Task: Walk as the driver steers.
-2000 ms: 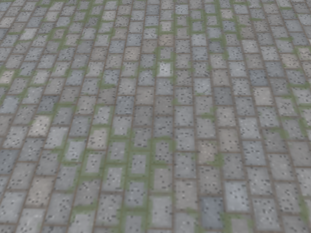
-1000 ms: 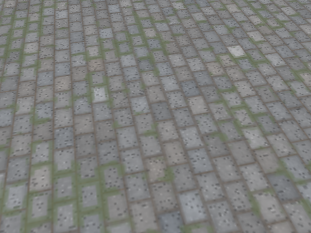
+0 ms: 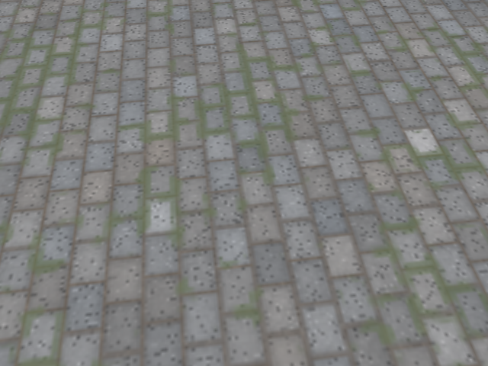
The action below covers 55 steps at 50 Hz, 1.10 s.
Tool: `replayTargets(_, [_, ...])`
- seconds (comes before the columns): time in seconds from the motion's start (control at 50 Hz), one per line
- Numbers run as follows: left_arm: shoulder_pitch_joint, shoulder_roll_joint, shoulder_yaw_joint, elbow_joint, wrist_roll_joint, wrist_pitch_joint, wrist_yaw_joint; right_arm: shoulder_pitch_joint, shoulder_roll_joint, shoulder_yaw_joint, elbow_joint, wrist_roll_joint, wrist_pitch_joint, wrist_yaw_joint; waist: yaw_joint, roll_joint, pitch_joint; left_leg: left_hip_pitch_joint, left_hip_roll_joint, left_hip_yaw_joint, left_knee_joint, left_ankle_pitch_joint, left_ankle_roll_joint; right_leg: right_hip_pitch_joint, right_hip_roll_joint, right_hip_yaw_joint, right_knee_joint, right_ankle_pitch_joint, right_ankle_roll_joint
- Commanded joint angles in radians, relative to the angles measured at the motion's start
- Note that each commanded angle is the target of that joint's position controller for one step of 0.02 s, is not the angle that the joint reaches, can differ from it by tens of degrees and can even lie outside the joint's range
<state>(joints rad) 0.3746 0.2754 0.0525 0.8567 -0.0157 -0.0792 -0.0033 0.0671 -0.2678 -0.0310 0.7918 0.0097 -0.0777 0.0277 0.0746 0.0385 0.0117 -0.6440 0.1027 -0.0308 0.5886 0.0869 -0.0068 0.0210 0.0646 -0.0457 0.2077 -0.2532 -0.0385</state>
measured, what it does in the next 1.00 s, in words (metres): walks ahead: left foot, then right foot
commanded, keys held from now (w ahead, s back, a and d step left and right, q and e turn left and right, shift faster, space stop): w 1.00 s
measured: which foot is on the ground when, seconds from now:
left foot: up 0.00-0.08, down 0.10-0.64, up 0.66-1.00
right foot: down 0.00-0.12, up 0.14-0.62, down 0.64-1.00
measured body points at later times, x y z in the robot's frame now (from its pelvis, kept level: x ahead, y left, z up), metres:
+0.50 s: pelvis +0.28 +0.05 +0.00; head +0.31 +0.05 +0.45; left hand +0.48 +0.29 -0.10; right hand +0.29 -0.23 -0.12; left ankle +0.21 +0.14 -0.74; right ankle +0.47 -0.12 -0.69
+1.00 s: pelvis +0.57 -0.01 +0.01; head +0.59 -0.01 +0.46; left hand +0.59 +0.27 -0.12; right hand +0.74 -0.26 -0.10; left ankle +0.75 +0.17 -0.68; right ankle +0.51 -0.09 -0.74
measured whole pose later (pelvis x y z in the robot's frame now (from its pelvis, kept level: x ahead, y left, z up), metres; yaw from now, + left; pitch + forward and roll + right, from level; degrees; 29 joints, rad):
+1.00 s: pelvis +0.57 -0.01 +0.01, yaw +0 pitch +1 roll -2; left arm 0.34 0.26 0.05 0.91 -0.01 -0.09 -0.01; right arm 0.11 -0.28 -0.05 0.80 0.01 -0.07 0.00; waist 0.06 0.05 0.01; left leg -0.67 0.13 -0.04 0.70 0.04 -0.01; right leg -0.04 0.07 -0.05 0.20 -0.19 -0.06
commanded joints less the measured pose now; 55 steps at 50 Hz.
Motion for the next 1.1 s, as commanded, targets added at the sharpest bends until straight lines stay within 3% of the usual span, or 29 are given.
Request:
replayTargets(0.02, [0.026,0.176,0.045,-0.021,-0.007,0.007,0.008,-0.116,-0.084,-0.015,-0.103,0.005,-0.022,0.016,-0.008,-0.085,0.073,0.001,-0.017,0.004,-0.068,-0.069,0.029,-0.004,-0.321,0.141,-0.025,0.222,-0.152])
replayTargets(0.06, [0.010,0.190,0.049,-0.016,-0.006,0.019,0.011,-0.060,-0.113,-0.026,-0.097,0.007,-0.026,0.020,-0.047,-0.115,0.035,0.097,-0.048,0.032,-0.091,-0.156,0.059,0.040,-0.327,0.141,0.056,0.396,-0.131])
replayTargets(0.08, [-0.008,0.189,0.047,-0.018,-0.004,0.026,0.011,0.042,-0.141,-0.043,-0.071,0.006,-0.028,0.016,-0.107,-0.117,-0.029,0.240,-0.083,0.066,-0.117,-0.169,0.084,0.035,-0.292,0.108,0.186,0.571,-0.110])
replayTargets(0.1, [-0.002,0.156,0.033,-0.024,0.006,0.030,0.014,0.213,-0.197,-0.070,-0.023,0.003,-0.028,0.006,-0.177,-0.098,-0.152,0.498,-0.065,0.050,-0.091,-0.152,0.121,-0.058,-0.236,0.062,0.404,0.592,-0.077])
replayTargets(0.12, [0.086,0.064,0.000,-0.060,0.019,0.016,0.010,0.360,-0.307,-0.095,-0.002,-0.021,-0.025,-0.002,-0.175,0.088,-0.337,0.914,0.196,-0.325,-0.072,-0.201,0.254,-0.411,-0.123,0.009,0.800,0.279,-0.010])
replayTargets(0.14, [0.110,0.026,-0.013,-0.046,0.008,-0.006,0.006,0.402,-0.274,-0.090,0.017,-0.005,-0.019,0.002,-0.173,0.249,-0.425,1.056,0.299,-0.703,-0.251,-0.388,0.348,-0.660,0.004,0.101,1.028,-0.304,0.023])
replayTargets(0.16, [0.027,0.135,0.013,-0.060,-0.019,-0.025,0.000,0.352,-0.203,-0.065,0.007,0.003,-0.019,0.003,-0.189,0.155,-0.300,0.977,0.270,-0.629,-0.289,-0.478,0.298,-0.776,-0.059,0.180,1.117,-0.291,0.004])
replayTargets(0.18, [-0.058,0.149,0.016,-0.086,-0.031,-0.035,-0.002,0.283,-0.170,-0.055,-0.009,-0.002,-0.017,-0.001,-0.171,0.099,-0.187,0.846,0.236,-0.485,-0.299,-0.440,0.260,-0.802,-0.113,0.149,1.102,-0.206,-0.011])
replayTargets(0.2, [-0.101,0.140,0.015,-0.094,-0.018,-0.035,0.002,0.216,-0.146,-0.047,-0.018,-0.009,-0.017,-0.001,-0.140,0.030,-0.105,0.702,0.197,-0.381,-0.330,-0.349,0.244,-0.772,-0.159,0.122,1.036,-0.121,-0.009])
replayTargets(0.22, [-0.106,0.136,0.021,-0.092,-0.003,-0.027,0.005,0.174,-0.115,-0.039,-0.025,-0.017,-0.022,0.000,-0.108,0.034,-0.066,0.603,0.162,-0.311,-0.361,-0.275,0.232,-0.719,-0.192,0.127,0.970,-0.064,-0.006])
replayTargets(0.24, [-0.084,0.120,0.020,-0.083,0.000,-0.015,0.004,0.155,-0.106,-0.036,-0.027,-0.023,-0.024,0.002,-0.083,0.049,-0.054,0.541,0.141,-0.270,-0.391,-0.230,0.230,-0.663,-0.205,0.127,0.945,-0.029,0.000])
replayTargets(0.3, [-0.082,0.080,0.013,-0.081,0.007,0.011,0.008,0.168,-0.129,-0.045,-0.007,-0.013,-0.039,0.000,-0.059,0.029,-0.025,0.476,0.126,-0.175,-0.450,-0.101,0.254,-0.655,-0.216,0.113,0.861,0.035,0.029])
replayTargets(0.36, [-0.181,0.070,0.010,-0.110,0.014,0.010,0.008,0.205,-0.148,-0.050,0.017,-0.010,-0.033,-0.014,-0.079,0.009,0.008,0.499,0.105,-0.100,-0.471,-0.028,0.243,-0.713,-0.216,0.103,0.688,0.187,0.053])
replayTargets(0.44, [-0.322,0.041,-0.003,-0.139,0.007,-0.005,-0.008,0.265,-0.165,-0.052,0.045,0.000,-0.021,-0.026,-0.131,0.012,0.040,0.515,0.070,-0.022,-0.483,-0.055,0.208,-0.656,-0.172,0.055,0.439,0.366,0.049])
replayTargets(0.54, [-0.435,0.056,-0.004,-0.185,-0.002,-0.018,-0.037,0.336,-0.178,-0.059,0.090,0.009,0.006,-0.032,-0.154,0.018,0.068,0.685,0.144,-0.043,-0.414,-0.020,0.198,-0.692,-0.147,0.063,0.317,0.303,0.012])
replayTargets(0.6, [-0.368,0.096,0.011,-0.173,0.001,-0.023,-0.045,0.311,-0.198,-0.068,0.092,0.010,0.021,-0.039,-0.095,0.047,0.016,0.749,0.158,-0.041,-0.301,0.217,0.169,-0.567,-0.106,0.034,0.287,0.190,-0.030])
replayTargets(0.62, [-0.260,0.124,0.028,-0.141,0.003,-0.023,-0.041,0.290,-0.198,-0.067,0.089,0.010,0.027,-0.041,-0.032,0.046,-0.050,0.733,0.126,-0.010,-0.172,0.369,0.149,-0.411,-0.072,0.001,0.263,0.194,-0.055])
replayTargets(0.64, [-0.095,0.175,0.052,-0.091,0.007,-0.022,-0.031,0.292,-0.170,-0.054,0.079,0.002,0.031,-0.043,0.036,0.022,-0.166,0.626,0.072,0.028,0.033,0.345,0.119,-0.151,-0.096,0.024,0.288,0.223,-0.091])
replayTargets(0.66, [0.044,0.273,0.076,-0.068,0.028,-0.018,-0.022,0.378,-0.083,-0.024,0.046,-0.013,0.017,-0.038,0.032,-0.154,-0.334,0.269,-0.041,0.074,0.414,-0.003,0.058,0.259,-0.347,0.384,0.310,0.180,-0.219])
replayTargets(0.68, [0.077,0.253,0.069,-0.051,0.012,-0.013,-0.027,0.424,-0.033,-0.007,0.063,-0.008,-0.006,-0.031,0.020,-0.305,-0.422,0.021,-0.169,-0.030,0.629,-0.672,0.032,0.407,-0.461,0.751,0.153,0.003,-0.306])
replayTargets(0.7, [0.034,0.178,0.045,-0.056,0.001,-0.013,-0.025,0.325,-0.141,-0.034,0.047,0.021,-0.024,-0.023,0.041,-0.218,-0.297,-0.095,-0.106,-0.094,0.716,-0.657,0.047,0.326,-0.427,0.684,0.109,-0.105,-0.256])
replayTargets(0.72, [-0.048,0.153,0.037,-0.070,0.001,-0.012,-0.022,0.244,-0.162,-0.040,0.021,0.034,-0.034,-0.021,0.021,-0.170,-0.166,-0.127,-0.053,-0.059,0.695,-0.556,0.059,0.179,-0.396,0.547,0.083,-0.063,-0.219])
replayTargets(0.74, [-0.112,0.129,0.029,-0.078,0.008,-0.012,-0.022,0.203,-0.154,-0.041,0.014,0.023,-0.036,-0.026,-0.008,-0.106,-0.093,-0.093,-0.010,-0.037,0.642,-0.470,0.056,0.038,-0.358,0.449,0.051,0.023,-0.202])
replayTargets(0.76, [-0.153,0.101,0.021,-0.083,0.019,-0.015,-0.025,0.202,-0.145,-0.046,0.016,0.011,-0.029,-0.029,-0.041,-0.106,-0.049,-0.039,0.021,-0.039,0.586,-0.411,0.051,-0.068,-0.322,0.376,0.017,0.101,-0.191])
replayTargets(0.78, [-0.172,0.088,0.017,-0.082,0.026,-0.019,-0.027,0.228,-0.126,-0.046,0.022,0.008,-0.017,-0.029,-0.069,-0.127,-0.046,0.021,0.037,-0.044,0.561,-0.377,0.045,-0.130,-0.302,0.333,-0.014,0.137,-0.188])
replayTargets(0.84, [-0.164,0.111,0.025,-0.057,0.018,-0.034,-0.025,0.227,-0.086,-0.040,0.018,0.000,0.010,-0.035,-0.093,-0.114,-0.018,0.030,0.051,-0.029,0.476,-0.312,0.015,-0.203,-0.285,0.239,-0.075,0.242,-0.209])
replayTargets(0.96, [-0.084,0.148,0.031,-0.006,0.008,-0.022,0.000,0.022,-0.053,-0.027,-0.043,-0.004,-0.002,-0.023,-0.034,-0.090,0.034,0.015,0.018,0.014,0.098,0.000,-0.006,-0.175,-0.233,0.104,-0.102,0.295,-0.166])
replayTargets(1.04, [-0.005,0.162,0.035,0.042,-0.002,-0.006,0.004,-0.092,-0.055,-0.022,-0.084,0.007,-0.010,-0.004,0.007,-0.086,0.064,0.001,-0.010,0.021,-0.028,0.012,0.009,-0.060,-0.278,0.109,-0.071,0.273,-0.163])
replayTargets(1.1, [-0.004,0.176,0.043,0.060,-0.005,0.011,0.011,-0.106,-0.077,-0.026,-0.105,0.009,-0.017,0.013,-0.014,-0.101,0.058,-0.008,-0.022,0.017,-0.074,-0.087,0.047,0.055,-0.330,0.115,-0.006,0.356,-0.142])
Next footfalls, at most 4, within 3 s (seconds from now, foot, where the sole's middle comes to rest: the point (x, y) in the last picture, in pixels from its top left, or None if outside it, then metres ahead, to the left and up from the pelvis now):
0.10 left None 0.25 0.14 -0.78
0.64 right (305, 347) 0.55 -0.10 -0.78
1.18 left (231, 246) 0.86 0.14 -0.78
1.68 right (286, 179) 1.15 -0.03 -0.78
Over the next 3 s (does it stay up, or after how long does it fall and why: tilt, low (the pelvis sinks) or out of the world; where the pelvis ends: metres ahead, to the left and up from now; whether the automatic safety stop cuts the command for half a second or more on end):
stays up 1.63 0.08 0.00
